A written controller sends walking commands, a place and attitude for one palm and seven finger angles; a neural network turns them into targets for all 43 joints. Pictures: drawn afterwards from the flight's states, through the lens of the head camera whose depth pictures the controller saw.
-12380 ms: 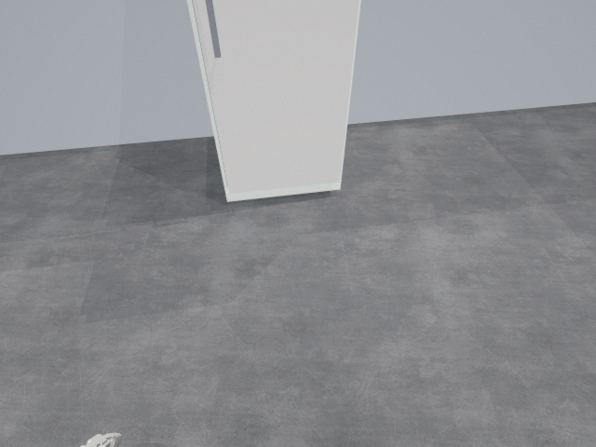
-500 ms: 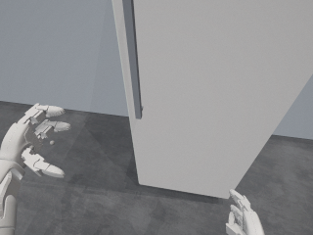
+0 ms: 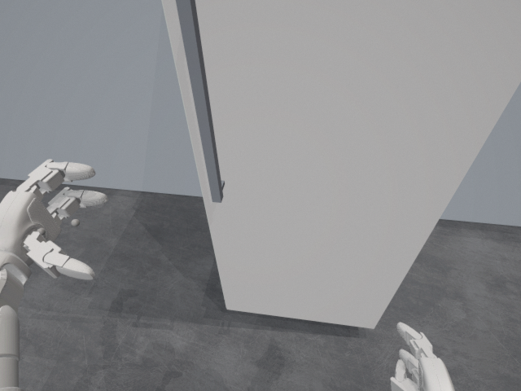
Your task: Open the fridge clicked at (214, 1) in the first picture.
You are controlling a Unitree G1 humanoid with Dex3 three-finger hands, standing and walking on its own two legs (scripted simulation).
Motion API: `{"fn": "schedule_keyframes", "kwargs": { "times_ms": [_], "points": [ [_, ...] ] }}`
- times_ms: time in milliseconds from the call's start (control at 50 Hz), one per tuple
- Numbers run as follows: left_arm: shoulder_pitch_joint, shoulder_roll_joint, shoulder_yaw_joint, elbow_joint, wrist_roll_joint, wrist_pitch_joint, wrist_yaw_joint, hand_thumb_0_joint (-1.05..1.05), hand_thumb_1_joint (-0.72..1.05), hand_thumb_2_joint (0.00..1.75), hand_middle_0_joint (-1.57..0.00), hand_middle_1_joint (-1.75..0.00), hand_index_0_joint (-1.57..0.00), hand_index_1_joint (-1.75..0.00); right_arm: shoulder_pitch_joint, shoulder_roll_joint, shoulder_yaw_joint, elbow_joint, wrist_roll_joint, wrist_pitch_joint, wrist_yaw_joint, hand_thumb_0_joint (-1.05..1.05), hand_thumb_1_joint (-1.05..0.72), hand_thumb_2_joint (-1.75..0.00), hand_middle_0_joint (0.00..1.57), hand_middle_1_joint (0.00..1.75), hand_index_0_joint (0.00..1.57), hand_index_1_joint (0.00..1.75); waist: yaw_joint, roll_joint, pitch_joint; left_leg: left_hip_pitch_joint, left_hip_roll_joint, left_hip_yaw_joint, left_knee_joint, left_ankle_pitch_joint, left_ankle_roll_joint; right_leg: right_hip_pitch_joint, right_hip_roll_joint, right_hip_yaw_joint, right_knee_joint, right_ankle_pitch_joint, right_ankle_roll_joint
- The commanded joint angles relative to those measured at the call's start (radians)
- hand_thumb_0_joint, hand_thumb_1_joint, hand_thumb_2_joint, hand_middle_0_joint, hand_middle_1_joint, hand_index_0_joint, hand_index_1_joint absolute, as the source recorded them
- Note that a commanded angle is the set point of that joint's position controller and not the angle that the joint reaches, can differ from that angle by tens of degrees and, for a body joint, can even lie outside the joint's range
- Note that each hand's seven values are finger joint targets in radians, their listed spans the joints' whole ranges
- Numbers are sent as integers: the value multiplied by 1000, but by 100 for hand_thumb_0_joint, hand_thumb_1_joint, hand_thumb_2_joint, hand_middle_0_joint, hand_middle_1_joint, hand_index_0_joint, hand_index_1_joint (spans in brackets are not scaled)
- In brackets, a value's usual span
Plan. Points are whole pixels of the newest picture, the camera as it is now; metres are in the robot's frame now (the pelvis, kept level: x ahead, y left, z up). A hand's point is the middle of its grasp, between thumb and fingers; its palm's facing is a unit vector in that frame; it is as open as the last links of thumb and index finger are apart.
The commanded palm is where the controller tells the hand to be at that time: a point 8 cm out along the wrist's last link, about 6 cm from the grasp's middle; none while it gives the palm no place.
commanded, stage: raise the hand to about handle height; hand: left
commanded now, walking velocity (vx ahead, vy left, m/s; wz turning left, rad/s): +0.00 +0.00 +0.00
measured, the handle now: (207, 112) +0.52 +0.15 +0.19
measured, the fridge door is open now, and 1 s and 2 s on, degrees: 0 0 0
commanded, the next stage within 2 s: move the hooked fingers beside the handle in 0.16 s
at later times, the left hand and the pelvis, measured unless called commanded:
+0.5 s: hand (95, 213) +0.29 +0.26 +0.16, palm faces +0.03 -1.00 -0.05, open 14.0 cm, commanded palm +0.27 +0.31 +0.16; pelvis -0.01 -0.01 +0.00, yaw +1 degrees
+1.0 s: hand (127, 183) +0.36 +0.25 +0.15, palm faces -0.02 -1.00 -0.02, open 14.0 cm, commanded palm +0.34 +0.29 +0.15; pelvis -0.01 +0.00 +0.00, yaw -1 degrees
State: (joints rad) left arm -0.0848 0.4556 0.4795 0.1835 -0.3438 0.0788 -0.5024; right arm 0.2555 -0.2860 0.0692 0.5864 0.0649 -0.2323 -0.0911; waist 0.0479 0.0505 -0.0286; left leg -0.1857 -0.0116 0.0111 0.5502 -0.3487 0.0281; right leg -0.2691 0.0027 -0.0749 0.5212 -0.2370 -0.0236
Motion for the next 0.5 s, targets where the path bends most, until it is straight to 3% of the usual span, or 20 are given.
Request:
{"fn": "schedule_keyframes", "kwargs": {
  "times_ms": [0, 40, 140, 240, 280, 320, 360, 380, 420, 480],
  "points": [
    [-290, 290, 75, -224, -19, -65, 11, 0, -50, 30, -30, -120, -30, -120, -110, -109, -42, -160, 3, -55, -13, 0, -90, -90, 20, 30, 20, 30, -4, 40, -163, -27, 8, -35, -83, 296, -2, 135, -5, 44, -54, 208, -9],
    [-292, 289, 75, -192, -18, -59, 7, 0, -50, 30, -30, -120, -30, -120, -111, -108, -42, -156, 5, -53, -17, 0, -90, -90, 20, 30, 20, 30, -10, 25, -141, -40, 6, -38, -88, 256, 0, 119, -6, 47, -63, 171, -5],
    [-297, 304, 91, -216, -23, -69, 5, 0, -50, 30, -30, -120, -30, -120, -119, -104, -39, -159, 3, -56, -19, 0, -90, -90, 20, 30, 20, 30, -5, 33, -175, -29, 5, -39, -86, 270, 1, 145, -7, 48, -59, 186, -6],
    [-288, 291, 77, -171, -24, -56, 1, 0, -50, 30, -30, -120, -30, -120, -123, -108, -38, -157, 8, -53, -18, 0, -90, -90, 20, 30, 20, 30, -8, 7, -135, -60, 6, -38, -88, 227, 2, 123, -9, 56, -69, 134, -2],
    [-364, 269, 38, -155, -16, -58, 8, 0, -50, 30, -30, -120, -30, -120, -120, -108, -38, -151, 10, -53, -25, 0, -90, -90, 20, 30, 20, 30, -26, 16, -126, -57, 6, -41, -87, 193, 2, 92, -8, 59, -76, 92, 0],
    [-411, 286, 35, -114, -9, -58, 12, 0, -50, 30, -30, -120, -30, -120, -115, -113, -37, -142, 12, -49, -28, 0, -90, -90, 20, 30, 20, 30, -34, -4, -112, -75, 7, -39, -82, 171, 3, 86, -11, 70, -83, 58, 1],
    [-505, 259, -16, -95, 5, -71, 18, 0, -50, 30, -30, -120, -30, -120, -113, -110, -36, -137, 14, -51, -36, 0, -90, -90, 20, 30, 20, 30, -51, 25, -115, -69, 5, -42, -83, 132, 4, 62, -14, 75, -90, 7, 2],
    [-495, 297, 21, -63, 10, -74, 27, 0, -50, 30, -30, -120, -30, -120, -104, -114, -39, -135, 14, -51, -39, 0, -90, -90, 20, 30, 20, 30, -41, 12, -129, -76, 5, -44, -81, 129, 4, 71, -13, 72, -88, -4, 1],
    [-536, 322, 28, -27, 17, -81, 29, 0, -50, 30, -30, -120, -30, -120, -102, -119, -38, -130, 10, -45, -38, 0, -90, -90, 20, 30, 20, 30, -40, 0, -156, -94, 6, -43, -74, 150, 3, 101, -19, 85, -80, 16, -2],
    [-578, 320, 21, 2, 26, -101, 30, 0, -50, 30, -30, -120, -30, -120, -98, -117, -39, -133, 10, -47, -37, 0, -90, -90, 20, 30, 20, 30, -36, 46, -191, -82, 4, -41, -73, 181, 1, 114, -21, 76, -61, 69, -6]
  ]
}}
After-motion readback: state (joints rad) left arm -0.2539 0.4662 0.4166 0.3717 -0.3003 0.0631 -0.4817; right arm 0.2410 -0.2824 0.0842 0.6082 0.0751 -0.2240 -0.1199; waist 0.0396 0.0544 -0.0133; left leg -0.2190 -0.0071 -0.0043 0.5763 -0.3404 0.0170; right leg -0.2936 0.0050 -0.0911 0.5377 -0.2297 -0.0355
